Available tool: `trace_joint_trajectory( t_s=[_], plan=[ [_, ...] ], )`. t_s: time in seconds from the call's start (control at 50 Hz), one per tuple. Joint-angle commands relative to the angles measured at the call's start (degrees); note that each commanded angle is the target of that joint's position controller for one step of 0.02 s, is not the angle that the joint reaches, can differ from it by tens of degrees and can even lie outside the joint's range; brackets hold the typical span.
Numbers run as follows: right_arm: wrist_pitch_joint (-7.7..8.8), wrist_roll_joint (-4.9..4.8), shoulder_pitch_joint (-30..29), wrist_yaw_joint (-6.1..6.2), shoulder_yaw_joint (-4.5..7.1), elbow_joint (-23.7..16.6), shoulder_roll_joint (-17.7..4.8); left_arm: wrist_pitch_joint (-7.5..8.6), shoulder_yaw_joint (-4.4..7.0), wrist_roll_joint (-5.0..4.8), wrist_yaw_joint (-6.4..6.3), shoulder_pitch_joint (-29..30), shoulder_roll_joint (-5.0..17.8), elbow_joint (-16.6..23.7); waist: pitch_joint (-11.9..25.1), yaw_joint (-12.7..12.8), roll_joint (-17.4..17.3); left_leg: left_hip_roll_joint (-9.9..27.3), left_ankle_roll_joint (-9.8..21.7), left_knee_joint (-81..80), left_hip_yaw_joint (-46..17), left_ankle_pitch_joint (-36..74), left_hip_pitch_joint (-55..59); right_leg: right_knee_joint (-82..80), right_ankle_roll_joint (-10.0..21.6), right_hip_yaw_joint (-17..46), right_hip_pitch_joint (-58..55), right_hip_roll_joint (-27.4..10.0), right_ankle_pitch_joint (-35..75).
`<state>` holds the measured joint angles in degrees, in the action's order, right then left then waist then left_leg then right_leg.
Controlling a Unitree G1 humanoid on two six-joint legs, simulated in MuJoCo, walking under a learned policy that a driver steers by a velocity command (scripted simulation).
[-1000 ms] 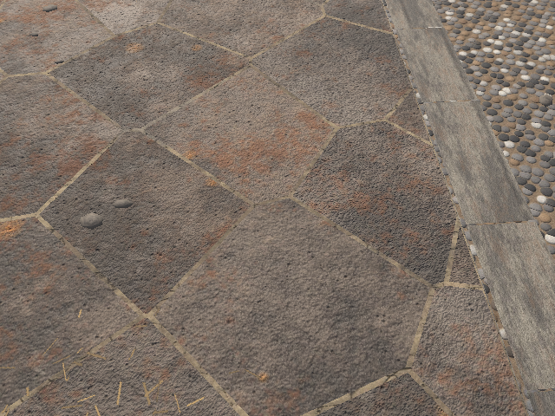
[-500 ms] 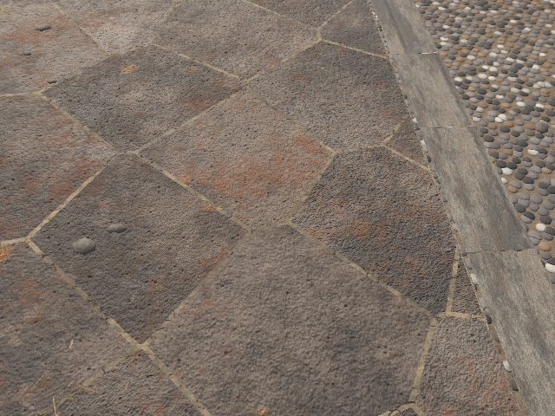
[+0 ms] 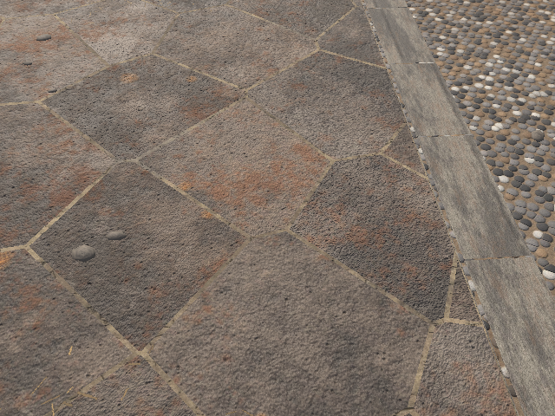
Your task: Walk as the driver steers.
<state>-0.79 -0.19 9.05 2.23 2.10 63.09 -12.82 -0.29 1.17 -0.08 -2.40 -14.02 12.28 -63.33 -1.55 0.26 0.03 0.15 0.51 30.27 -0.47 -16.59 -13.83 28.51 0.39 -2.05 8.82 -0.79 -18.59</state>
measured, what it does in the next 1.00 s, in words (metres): walks ahead: right foot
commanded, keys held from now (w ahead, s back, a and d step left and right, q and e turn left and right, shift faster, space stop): w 0.46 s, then w+q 0.48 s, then q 0.06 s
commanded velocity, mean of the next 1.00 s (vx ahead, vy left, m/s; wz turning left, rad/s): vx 0.41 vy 0.00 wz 0.20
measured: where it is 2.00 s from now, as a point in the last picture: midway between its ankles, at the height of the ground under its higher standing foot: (266, 376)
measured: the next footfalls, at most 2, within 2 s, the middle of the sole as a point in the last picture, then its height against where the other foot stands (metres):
right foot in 0.64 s outside the picture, level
left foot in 1.16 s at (213, 368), level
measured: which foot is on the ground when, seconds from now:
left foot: down 0.00-0.66, up 0.68-1.00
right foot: down 0.00-0.20, up 0.22-0.62, down 0.64-1.00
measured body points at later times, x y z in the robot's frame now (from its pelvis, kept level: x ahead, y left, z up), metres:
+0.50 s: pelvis +0.16 +0.03 +0.00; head +0.17 +0.04 +0.45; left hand +0.34 +0.27 -0.11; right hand +0.06 -0.20 -0.14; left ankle +0.03 +0.12 -0.74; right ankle +0.32 -0.13 -0.69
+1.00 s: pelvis +0.43 +0.00 +0.01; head +0.44 +0.01 +0.46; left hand +0.37 +0.27 -0.14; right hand +0.64 -0.23 -0.10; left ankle +0.54 +0.20 -0.67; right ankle +0.41 -0.11 -0.74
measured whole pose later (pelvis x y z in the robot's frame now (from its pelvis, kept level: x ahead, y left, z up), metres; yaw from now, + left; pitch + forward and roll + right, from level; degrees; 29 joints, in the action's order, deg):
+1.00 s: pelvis +0.43 +0.00 +0.01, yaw +14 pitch +0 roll -3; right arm 2.3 -1.2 7.5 0.1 5.1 50.1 -15.4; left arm 5.6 4.3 0.9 -0.8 -17.4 14.4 -58.7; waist -1.1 3.0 -1.8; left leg 8.0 2.0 51.6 -2.8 -2.8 -40.6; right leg 13.7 1.5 -13.1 1.5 1.4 -12.3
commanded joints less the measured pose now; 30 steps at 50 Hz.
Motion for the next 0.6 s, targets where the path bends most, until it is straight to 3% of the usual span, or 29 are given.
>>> trace_joint_trajectory(
  t_s=[0.02,0.06,0.08,0.1,0.14,0.18,0.2,0.22,0.24,0.26,0.3,0.34,0.36,0.42,0.46,0.54,0.58,0.6],
  plan=[
    [1.46,-0.28,-2.08,0.04,1.12,-2.76,-6.04,0.87,1.94,-0.74,-0.45,-3.93,8.88,1.63,-5.95,1.30,3.96,-1.32,2.31,-0.17,1.69,-18.51,-8.05,-11.82,5.91,9.36,7.02,-5.91,-26.74],
    [3.19,-0.68,-2.98,-0.91,0.84,-3.62,-3.79,2.08,3.19,-1.29,-0.24,-6.78,11.70,1.00,-6.55,1.89,10.41,-0.99,1.90,11.66,4.32,-8.27,-12.40,-18.25,11.10,22.23,4.10,-15.69,-30.02],
    [3.81,-0.96,-3.35,-1.41,0.91,-3.98,-3.88,2.53,3.34,-1.26,-0.13,-6.63,11.48,1.26,-7.53,1.69,10.09,1.05,2.63,15.32,2.81,-7.70,-13.71,-19.90,12.70,25.63,5.03,-18.59,-28.66],
    [4.27,-1.33,-3.07,-1.80,1.02,-4.16,-3.90,2.93,3.22,-1.12,0.06,-5.58,10.70,1.95,-7.97,0.88,9.11,2.03,3.45,16.17,2.09,-9.93,-14.28,-20.02,12.64,25.52,5.08,-18.91,-26.42],
    [5.04,-1.86,0.78,-2.18,1.00,-3.24,-3.27,3.30,3.13,-1.99,0.61,-1.14,10.22,3.64,-8.15,-2.46,8.29,2.06,4.91,4.00,3.29,-9.17,-5.80,-16.89,9.47,18.45,8.59,-15.20,-20.33],
    [5.13,-1.23,10.31,-2.06,2.24,1.19,-4.89,3.29,3.00,-1.95,1.03,0.86,9.61,4.97,-4.67,-5.63,4.27,-1.10,3.91,-3.48,4.64,-0.02,11.29,-6.98,6.32,9.20,15.75,-8.04,-9.93],
    [5.25,-0.94,18.08,-1.85,3.31,2.63,-8.35,3.76,2.10,-1.23,1.40,2.28,6.55,6.01,-1.28,-8.20,-6.67,8.03,6.52,-9.88,-9.60,-3.56,19.35,11.57,3.20,1.81,22.15,-2.70,-1.93],
    [5.79,-0.92,24.80,-2.55,4.34,3.39,-14.34,4.83,1.54,-1.32,1.15,2.73,3.75,8.67,1.98,-9.22,-20.30,20.46,15.01,-19.80,-35.15,-10.46,26.03,28.72,1.11,-0.83,34.29,3.69,-11.61],
    [6.91,-0.16,21.44,-2.76,2.73,2.76,-10.40,5.63,2.07,-2.46,1.27,3.95,5.82,9.10,-0.57,-6.74,-11.95,23.48,17.08,-20.53,-39.93,-13.70,23.17,39.92,2.11,5.89,39.11,0.53,-13.50],
    [7.69,-0.25,17.14,-2.81,1.84,1.20,-7.50,6.25,2.09,-3.26,1.85,3.80,5.90,9.07,-3.58,-4.63,-7.50,21.84,15.28,-19.99,-33.87,-12.21,21.71,43.56,3.66,7.59,42.62,-2.08,-7.78],
    [7.97,-0.24,12.27,-3.40,0.94,-0.81,-6.17,6.83,2.71,-2.22,2.18,3.84,6.77,8.46,-4.68,-2.33,-3.45,17.24,11.29,-20.69,-21.67,-1.42,18.72,39.67,4.55,6.13,41.78,-5.64,2.31],
    [7.23,0.24,13.77,-3.16,0.07,-0.74,-4.02,6.43,3.22,-1.58,2.77,4.37,6.66,8.45,-3.63,-1.96,-4.87,13.51,9.12,-21.15,-12.71,11.56,16.51,34.15,3.61,4.11,36.81,-6.55,6.63],
    [6.95,0.36,15.33,-2.79,-0.01,-0.49,-4.36,6.06,3.09,-1.40,3.02,5.14,5.59,8.69,-3.27,-2.15,-4.93,12.78,9.28,-21.38,-10.43,15.94,16.23,32.09,2.71,2.91,36.03,-6.28,7.91],
    [6.33,0.50,16.26,-1.57,0.16,-1.00,-6.62,5.42,2.20,-1.15,3.22,12.80,3.19,11.92,-5.13,-3.06,-3.54,11.70,9.76,-23.16,-6.17,20.11,12.98,20.14,0.64,1.02,34.71,-5.19,13.05],
    [6.18,0.44,17.12,-1.10,0.39,-1.34,-7.72,5.41,1.59,-1.33,3.59,17.88,2.54,13.79,-6.08,-4.19,-4.34,10.89,9.49,-24.73,-3.92,19.13,10.26,11.91,0.32,-0.74,30.62,-3.49,17.55],
    [5.88,-0.75,20.09,-0.87,1.01,-0.65,-7.92,5.87,1.53,-1.71,4.54,23.17,4.30,16.66,-7.93,-4.19,-4.76,13.24,9.75,-23.97,-5.33,21.03,13.15,4.25,1.33,0.47,27.83,-2.19,19.46],
    [5.45,-0.97,18.88,-0.69,1.63,-1.13,-8.67,6.43,2.13,-1.76,4.85,21.92,6.22,17.19,-6.40,-2.03,-5.07,14.58,8.79,-20.63,-5.89,26.86,16.68,1.51,2.37,1.37,24.71,-1.54,17.85],
    [5.24,-0.85,17.70,-0.69,1.98,-1.68,-9.40,6.67,2.80,-1.74,4.81,19.29,7.75,16.88,-4.04,-0.14,-6.10,14.67,8.16,-17.13,-5.78,35.43,17.50,1.28,3.03,0.74,19.85,-0.24,16.39]
  ],
)
Keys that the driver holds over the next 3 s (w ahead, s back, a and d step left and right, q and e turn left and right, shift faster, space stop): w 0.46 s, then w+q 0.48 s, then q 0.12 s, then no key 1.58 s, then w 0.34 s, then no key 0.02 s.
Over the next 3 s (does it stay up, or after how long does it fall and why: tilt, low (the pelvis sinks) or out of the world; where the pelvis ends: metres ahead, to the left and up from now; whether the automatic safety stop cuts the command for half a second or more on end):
stays up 0.69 0.07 0.00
